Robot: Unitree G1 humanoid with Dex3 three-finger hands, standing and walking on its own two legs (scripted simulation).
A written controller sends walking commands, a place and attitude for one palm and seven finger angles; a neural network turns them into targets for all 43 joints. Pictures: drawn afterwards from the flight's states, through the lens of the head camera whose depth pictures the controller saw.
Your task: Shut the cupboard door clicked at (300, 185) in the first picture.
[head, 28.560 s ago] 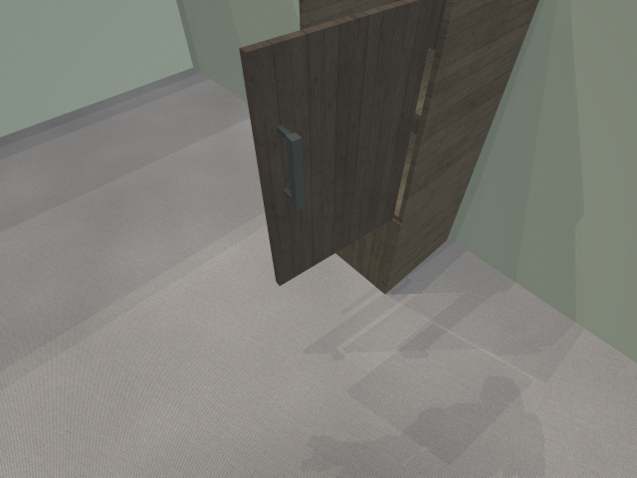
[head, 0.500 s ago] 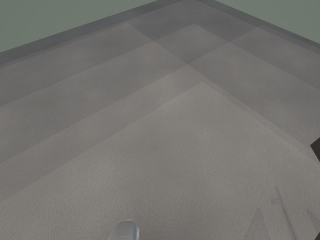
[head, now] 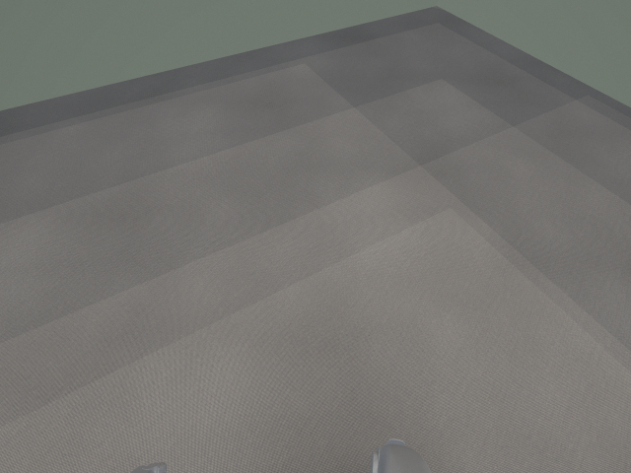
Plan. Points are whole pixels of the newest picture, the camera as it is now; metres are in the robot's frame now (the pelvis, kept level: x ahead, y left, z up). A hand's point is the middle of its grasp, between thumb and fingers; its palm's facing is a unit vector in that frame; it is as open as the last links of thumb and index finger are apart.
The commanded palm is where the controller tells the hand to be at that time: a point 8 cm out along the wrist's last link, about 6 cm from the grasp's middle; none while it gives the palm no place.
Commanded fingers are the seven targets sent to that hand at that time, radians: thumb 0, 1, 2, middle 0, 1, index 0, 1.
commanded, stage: turn to face it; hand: left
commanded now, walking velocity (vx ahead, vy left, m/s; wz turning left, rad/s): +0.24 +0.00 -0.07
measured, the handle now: out of the picture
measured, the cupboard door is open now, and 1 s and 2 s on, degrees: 53 53 53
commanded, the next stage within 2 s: none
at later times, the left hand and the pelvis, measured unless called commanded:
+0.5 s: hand (234, 414) +0.22 +0.14 -0.17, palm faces -0.12 -0.97 -0.23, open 7.3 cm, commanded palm none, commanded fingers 0.00 0.90 0.90 -0.20 -0.30 -0.20 -0.30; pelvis +0.14 -0.04 +0.00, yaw -10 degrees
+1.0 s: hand (244, 327) +0.37 +0.15 -0.17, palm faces -0.47 -0.86 -0.22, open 7.4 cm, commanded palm none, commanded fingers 0.00 0.90 0.90 -0.20 -0.30 -0.20 -0.30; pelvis +0.17 +0.00 +0.00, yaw -30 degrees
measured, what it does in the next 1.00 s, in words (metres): walks ahead, turning right: right foot, then left foot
